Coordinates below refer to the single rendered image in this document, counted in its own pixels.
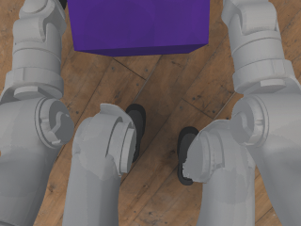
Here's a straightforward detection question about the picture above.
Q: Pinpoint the robot right forearm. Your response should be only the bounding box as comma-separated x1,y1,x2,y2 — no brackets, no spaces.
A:
221,0,301,97

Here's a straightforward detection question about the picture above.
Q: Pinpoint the robot left thigh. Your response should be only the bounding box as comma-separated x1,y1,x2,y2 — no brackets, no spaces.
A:
62,113,136,226

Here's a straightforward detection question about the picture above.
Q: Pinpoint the right robot upper arm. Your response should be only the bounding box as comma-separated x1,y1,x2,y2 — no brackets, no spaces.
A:
229,92,301,226

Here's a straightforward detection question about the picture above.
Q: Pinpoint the robot right thigh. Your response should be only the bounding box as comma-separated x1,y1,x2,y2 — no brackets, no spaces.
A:
192,128,255,226

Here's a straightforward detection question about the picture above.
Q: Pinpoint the carton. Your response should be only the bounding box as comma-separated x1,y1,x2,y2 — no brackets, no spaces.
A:
67,0,211,57

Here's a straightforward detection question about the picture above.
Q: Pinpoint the left robot upper arm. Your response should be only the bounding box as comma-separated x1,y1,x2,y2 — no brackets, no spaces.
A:
0,96,74,226

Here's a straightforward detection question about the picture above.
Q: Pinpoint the robot thigh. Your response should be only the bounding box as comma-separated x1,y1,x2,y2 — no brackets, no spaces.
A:
62,113,136,226
192,128,255,226

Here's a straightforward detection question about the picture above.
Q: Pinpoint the left robot hand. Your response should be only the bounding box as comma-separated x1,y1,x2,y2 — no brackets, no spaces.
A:
58,0,68,10

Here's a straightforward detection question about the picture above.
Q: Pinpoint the robot left forearm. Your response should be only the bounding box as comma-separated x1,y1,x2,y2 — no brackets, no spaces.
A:
0,0,67,105

